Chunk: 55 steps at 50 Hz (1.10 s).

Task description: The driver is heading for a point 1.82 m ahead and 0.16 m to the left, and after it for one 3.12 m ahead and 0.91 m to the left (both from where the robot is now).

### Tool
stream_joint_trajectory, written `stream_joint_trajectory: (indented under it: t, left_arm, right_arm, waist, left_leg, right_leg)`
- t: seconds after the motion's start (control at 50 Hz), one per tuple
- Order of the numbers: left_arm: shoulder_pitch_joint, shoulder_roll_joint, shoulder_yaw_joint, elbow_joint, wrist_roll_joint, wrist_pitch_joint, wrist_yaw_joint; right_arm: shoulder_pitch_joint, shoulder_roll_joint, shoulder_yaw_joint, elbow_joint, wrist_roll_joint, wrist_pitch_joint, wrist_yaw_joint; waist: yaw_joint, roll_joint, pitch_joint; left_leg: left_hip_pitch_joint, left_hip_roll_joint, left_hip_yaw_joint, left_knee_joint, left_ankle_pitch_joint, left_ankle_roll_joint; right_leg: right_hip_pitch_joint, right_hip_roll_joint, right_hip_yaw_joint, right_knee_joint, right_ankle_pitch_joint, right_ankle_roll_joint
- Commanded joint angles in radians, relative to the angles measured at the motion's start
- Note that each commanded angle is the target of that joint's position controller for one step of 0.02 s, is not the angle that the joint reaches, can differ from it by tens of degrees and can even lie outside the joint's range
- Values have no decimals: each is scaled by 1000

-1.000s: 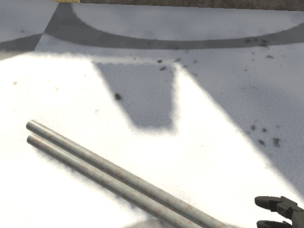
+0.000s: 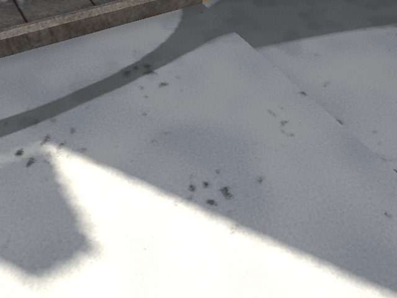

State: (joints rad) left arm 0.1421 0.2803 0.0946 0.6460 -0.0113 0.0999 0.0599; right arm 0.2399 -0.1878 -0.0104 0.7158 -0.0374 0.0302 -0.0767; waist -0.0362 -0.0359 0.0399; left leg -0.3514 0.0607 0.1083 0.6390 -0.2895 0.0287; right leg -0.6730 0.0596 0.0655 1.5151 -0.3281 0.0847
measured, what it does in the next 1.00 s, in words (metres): walks ahead: right foot, then left foot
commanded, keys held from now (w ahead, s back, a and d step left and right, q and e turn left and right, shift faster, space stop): no key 0.26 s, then w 0.74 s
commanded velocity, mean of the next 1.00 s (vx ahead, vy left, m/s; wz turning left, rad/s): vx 0.26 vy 0.00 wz -0.07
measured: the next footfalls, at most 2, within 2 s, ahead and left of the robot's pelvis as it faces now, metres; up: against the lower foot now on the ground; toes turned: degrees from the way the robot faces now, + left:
right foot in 0.16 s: +0.02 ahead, -0.14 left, +0.00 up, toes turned -2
left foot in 0.62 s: +0.09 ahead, +0.12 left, +0.00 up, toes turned +1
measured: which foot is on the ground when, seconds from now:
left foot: down 0.00-0.28, up 0.30-0.60, down 0.62-1.00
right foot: up 0.00-0.14, down 0.16-0.62, up 0.64-1.00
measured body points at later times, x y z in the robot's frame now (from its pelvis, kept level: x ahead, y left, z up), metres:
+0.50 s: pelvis +0.04 -0.01 +0.01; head +0.04 +0.00 +0.46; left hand +0.12 +0.24 -0.12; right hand +0.13 -0.29 -0.10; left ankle +0.05 +0.11 -0.68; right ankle -0.02 -0.14 -0.73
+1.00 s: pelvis +0.24 +0.03 +0.00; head +0.29 +0.05 +0.45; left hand +0.51 +0.22 -0.06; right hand +0.16 -0.21 -0.12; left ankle +0.05 +0.12 -0.73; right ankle +0.43 -0.09 -0.68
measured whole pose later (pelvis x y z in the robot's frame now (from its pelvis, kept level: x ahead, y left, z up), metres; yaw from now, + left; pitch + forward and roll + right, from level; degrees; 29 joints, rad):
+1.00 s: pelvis +0.24 +0.03 +0.00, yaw +0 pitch +4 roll -1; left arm -0.04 0.19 0.02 0.61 -0.03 -0.08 -0.05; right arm 0.52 -0.19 -0.01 0.92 0.01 -0.06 -0.02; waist -0.08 -0.02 0.03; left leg 0.18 -0.01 0.02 0.12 -0.36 0.04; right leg -0.71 -0.02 -0.08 0.67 0.01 -0.06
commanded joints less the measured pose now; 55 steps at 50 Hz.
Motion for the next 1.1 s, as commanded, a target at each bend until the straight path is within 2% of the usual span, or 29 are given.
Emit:
stream_joint_trajectory:
  t: [0.02, 0.08, 0.14, 0.16, 0.18, 0.2, 0.22, 0.24, 0.28, 0.34, 0.4, 0.44, 0.52, 0.58, 0.6, 0.62, 0.64, 0.66, 0.7, 0.76, 0.84, 0.88, 0.9, 0.94, 1.0, 1.04, 1.06, 1.08, 1.1]
  left_arm:
    - [-126, -11, -20, -133, 6, -34, -17]
    - [-64, -47, -41, -112, 1, -45, -42]
    - [53, 1, -25, -43, 0, -52, -47]
    - [80, 42, -19, -41, 12, -54, -45]
    - [102, 122, -6, -53, 28, -55, -33]
    - [61, 56, -25, -44, 46, -62, -43]
    - [-28, 1, -41, -71, 47, -75, -50]
    - [-46, -23, -46, -51, 48, -85, -50]
    - [-4, 9, -32, -22, 29, -92, -49]
    - [113, 101, -4, 7, 8, -84, -40]
    - [188, 98, 0, 48, 3, -120, -29]
    - [167, 73, -4, 52, 1, -133, -32]
    - [91, 94, 4, 52, -6, -129, -47]
    - [105, 81, -4, 70, -7, -128, -59]
    - [105, 73, -10, 74, -5, -131, -62]
    - [53, 17, -25, 50, 21, -147, -62]
    - [112, 3, -26, 28, -11, -181, -57]
    - [75, 42, -22, 26, -30, -194, -53]
    - [3, 33, -27, 25, -24, -193, -65]
    - [11, 3, -29, 21, -22, -179, -91]
    - [-159, -27, -59, -71, 1, -178, -101]
    - [-190, -67, -70, -87, 10, -183, -101]
    - [-187, -15, -54, -90, -13, -187, -102]
    - [-255, -6, -52, -114, -20, -198, -109]
    - [-252, 15, -33, -112, -22, -191, -117]
    - [-61, 71, -8, -51, -11, -187, -106]
    - [101, 102, 5, 1, -2, -184, -93]
    - [263, 176, 9, 50, 32, -186, -78]
    - [262, 170, -3, 57, 54, -196, -86]
  right_arm:
    - [6, -158, -48, -77, 15, -15, -24]
    - [-19, -165, -60, -74, 28, -5, -4]
    - [36, -161, -66, -37, 69, 1, 17]
    - [61, -149, -65, -23, 63, -7, 23]
    - [73, -76, -43, -45, 16, -25, 39]
    - [2, -70, -34, -66, 15, -30, 40]
    - [-40, -116, -47, -56, 17, -27, 42]
    - [-42, -95, -45, -41, 12, -27, 47]
    - [-15, -114, -53, -6, 5, -21, 48]
    - [-64, -139, -65, -12, 50, -40, 56]
    - [-110, -140, -73, -31, 71, -69, 67]
    - [-85, -134, -71, -16, 66, -88, 80]
    - [-58, -110, -52, 7, 48, -102, 102]
    - [94, -189, -86, 76, 56, -109, 96]
    - [190, -218, -101, 99, 60, -111, 89]
    - [329, -274, -105, 118, 43, -105, 80]
    - [342, -330, -111, 102, 29, -114, 89]
    - [298, -278, -99, 95, 34, -119, 93]
    - [216, -192, -69, 95, 22, -109, 89]
    - [223, -106, -33, 128, 26, -98, 92]
    - [183, -132, -30, 120, 33, -91, 64]
    - [264, -199, -45, 144, 24, -102, 59]
    - [246, -172, -39, 146, 34, -111, 54]
    - [257, -182, -44, 152, 54, -115, 51]
    - [293, -211, -56, 174, 43, -97, 46]
    - [256, -225, -68, 169, 38, -83, 44]
    - [219, -225, -69, 156, 39, -82, 47]
    - [190, -153, -51, 103, 9, -93, 47]
    - [421, -39, -18, 149, 29, -111, 68]
  waist:
    - [-22, 135, -121]
    - [-12, 249, -166]
    - [13, 198, -107]
    - [11, 144, -109]
    - [-31, -116, -179]
    - [2, -254, -172]
    - [-3, -153, -91]
    - [-18, -139, -88]
    - [1, -111, -63]
    - [72, -132, 68]
    - [99, -123, 107]
    - [78, -58, 68]
    - [45, -78, 18]
    - [-25, 39, -38]
    - [-75, 101, -106]
    - [-112, 276, -165]
    - [-70, 362, -191]
    - [-76, 199, -106]
    - [-38, 80, 11]
    - [5, 149, 47]
    - [4, 67, 86]
    - [-11, 154, 23]
    - [15, 102, 48]
    - [5, 110, 51]
    - [22, 185, -10]
    - [118, 200, -98]
    - [191, 186, -181]
    - [199, -25, -338]
    - [93, -252, -573]
  left_leg:
    - [260, 201, -238, -252, 169, 170]
    - [216, 201, -191, -237, 270, 181]
    - [133, 180, -193, -194, 305, 143]
    - [77, 145, -165, -139, 245, 84]
    - [-54, 61, -72, 35, -4, -8]
    - [-16, 16, -79, 1, -196, -60]
    - [33, 15, -88, 8, -128, -79]
    - [69, 5, -79, -57, -19, -78]
    - [105, -14, -51, -77, 38, -80]
    - [-94, -68, -15, 92, -153, -27]
    - [-414, 18, -137, 362, -242, 15]
    - [-450, 43, -144, 359, -205, 21]
    - [-103, 7, -62, 113, -108, 8]
    - [188, -69, -5, -143, 89, -7]
    - [371, -9, -101, -220, 138, 20]
    - [589, 176, -381, -280, 303, 76]
    - [662, 369, -757, -348, 359, 264]
    - [621, 405, -786, -369, 297, 330]
    - [511, 293, -524, -369, 234, 245]
    - [392, 182, -336, -416, 328, 171]
    - [149, 66, -153, -541, 371, 135]
    - [211, 155, -180, -585, 607, 169]
    - [311, 124, -138, -532, 555, 142]
    - [394, 148, -128, -510, 700, 120]
    - [541, 175, -141, -390, 978, 98]
    - [576, 146, -127, -125, 1199, 68]
    - [409, 110, -116, 82, 1127, 37]
    - [70, -13, -118, 448, 419, 2]
    - [-202, -200, -285, 838, -400, -36]
  right_leg:
    - [-24, -51, 34, -342, -46, 24]
    - [240, -69, -89, -687, -261, 12]
    - [438, -35, -145, -1106, 122, -50]
    - [521, -75, -52, -1143, 224, -87]
    - [648, -274, 177, -1081, 596, -159]
    - [457, -366, 257, -1141, 452, -317]
    - [395, -305, 214, -1170, 301, -314]
    - [387, -245, 158, -1160, 171, -257]
    - [380, -199, 123, -1176, -47, -204]
    - [392, -287, 300, -1310, -496, -278]
    - [576, -404, 467, -1336, -394, -368]
    - [643, -381, 398, -1319, -287, -351]
    - [447, -266, 155, -1290, -90, -284]
    - [420, -189, 67, -1080, 31, -227]
    - [354, -143, 9, -852, 195, -186]
    - [110, -80, -62, -457, -37, -133]
    - [-155, 9, -9, -250, -217, -99]
    - [-275, -47, 54, -96, -211, -90]
    - [-349, -134, 6, -42, -70, -109]
    - [-327, -164, -65, -14, 33, -121]
    - [-122, -135, -155, -499, 247, -93]
    - [-24, -86, -216, -461, 238, -106]
    - [-96, -135, -113, -633, 356, -124]
    - [-54, -103, -130, -818, 384, -153]
    - [75, -22, -169, -938, 323, -166]
    - [279, 25, -178, -1042, 341, -204]
    - [573, -23, -135, -1074, 514, -227]
    - [961, -262, 116, -933, 914, -289]
    - [1226, -543, 592, -994, 1098, -535]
